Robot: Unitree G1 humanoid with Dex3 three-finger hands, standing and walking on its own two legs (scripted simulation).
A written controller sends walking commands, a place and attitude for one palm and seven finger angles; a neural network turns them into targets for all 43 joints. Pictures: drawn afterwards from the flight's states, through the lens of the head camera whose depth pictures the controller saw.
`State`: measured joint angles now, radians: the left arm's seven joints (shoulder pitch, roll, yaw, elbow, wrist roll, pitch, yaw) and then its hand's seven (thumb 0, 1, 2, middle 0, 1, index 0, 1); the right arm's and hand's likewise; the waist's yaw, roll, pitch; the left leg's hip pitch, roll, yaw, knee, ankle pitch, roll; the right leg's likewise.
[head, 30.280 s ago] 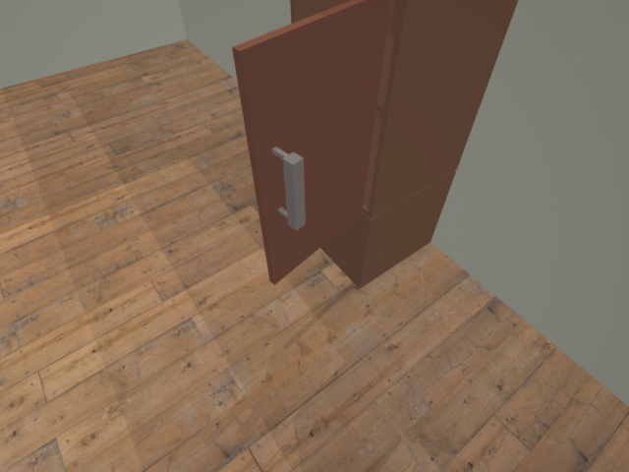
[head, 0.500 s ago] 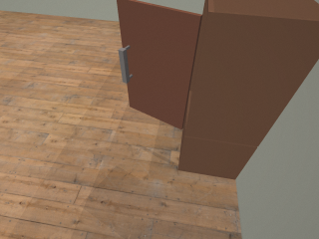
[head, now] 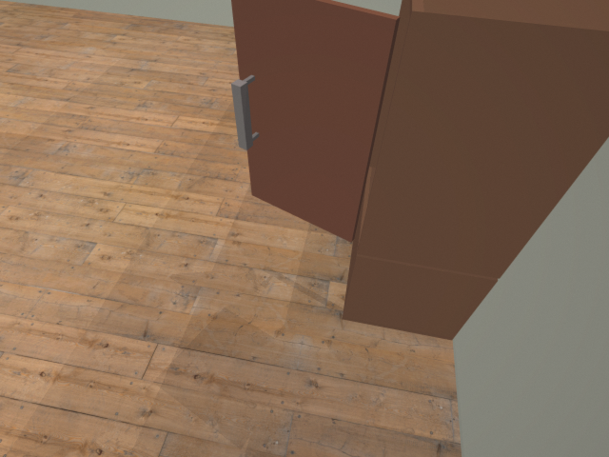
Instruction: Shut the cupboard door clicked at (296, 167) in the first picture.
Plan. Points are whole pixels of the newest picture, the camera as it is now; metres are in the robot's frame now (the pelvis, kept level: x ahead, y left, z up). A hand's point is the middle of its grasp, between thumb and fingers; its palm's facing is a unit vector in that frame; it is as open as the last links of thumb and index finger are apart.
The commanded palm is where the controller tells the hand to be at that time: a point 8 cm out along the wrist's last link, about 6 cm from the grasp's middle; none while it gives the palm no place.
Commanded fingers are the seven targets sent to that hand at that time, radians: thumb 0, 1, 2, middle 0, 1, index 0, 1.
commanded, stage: walk to a spot facing it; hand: left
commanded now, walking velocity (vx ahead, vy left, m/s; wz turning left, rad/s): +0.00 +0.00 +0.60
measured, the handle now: (248, 112) +0.86 +0.18 -0.02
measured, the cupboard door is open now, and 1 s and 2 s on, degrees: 69 69 69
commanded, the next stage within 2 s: none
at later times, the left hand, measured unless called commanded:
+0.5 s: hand out of the picture +0.05 +0.24 -0.15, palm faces +0.29 -0.92 -0.27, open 7.4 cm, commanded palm none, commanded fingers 0.00 0.90 0.90 -0.20 -0.30 -0.20 -0.30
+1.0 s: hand out of the picture -0.08 +0.18 -0.19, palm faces +0.61 -0.74 -0.27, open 7.4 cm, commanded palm none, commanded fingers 0.00 0.90 0.90 -0.20 -0.30 -0.20 -0.30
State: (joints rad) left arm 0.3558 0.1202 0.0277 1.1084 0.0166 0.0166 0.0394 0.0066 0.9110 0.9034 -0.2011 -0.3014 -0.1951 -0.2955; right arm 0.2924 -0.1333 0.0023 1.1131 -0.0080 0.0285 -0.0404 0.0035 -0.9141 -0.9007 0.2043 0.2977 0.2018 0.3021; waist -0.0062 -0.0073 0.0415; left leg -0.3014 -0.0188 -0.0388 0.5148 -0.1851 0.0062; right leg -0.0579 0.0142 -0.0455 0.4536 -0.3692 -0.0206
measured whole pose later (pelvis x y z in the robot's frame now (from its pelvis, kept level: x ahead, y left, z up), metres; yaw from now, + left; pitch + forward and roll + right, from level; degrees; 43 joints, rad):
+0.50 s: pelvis -0.01 +0.00 +0.01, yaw +17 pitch +3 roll -3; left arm 0.13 0.25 0.08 0.87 0.03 0.05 0.02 0.01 0.91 0.90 -0.20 -0.30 -0.19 -0.30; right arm 0.23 -0.22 -0.05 0.95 -0.03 0.05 -0.01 0.00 -0.91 -0.90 0.21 0.30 0.21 0.30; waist -0.04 0.03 0.06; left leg -0.38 -0.07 -0.15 0.44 -0.09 0.04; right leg -0.40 -0.02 0.03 0.86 -0.42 0.04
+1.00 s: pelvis +0.02 -0.02 -0.01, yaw +38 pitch +1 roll +2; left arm 0.24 0.25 0.07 0.90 0.02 0.07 0.03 0.01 0.91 0.90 -0.20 -0.30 -0.20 -0.30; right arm 0.15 -0.22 -0.04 0.88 -0.02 0.03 0.01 0.00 -0.91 -0.90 0.20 0.30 0.20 0.30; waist 0.00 -0.06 0.13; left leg -0.34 -0.01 0.03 0.64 -0.32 0.01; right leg -0.40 -0.11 -0.07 1.05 -0.56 0.06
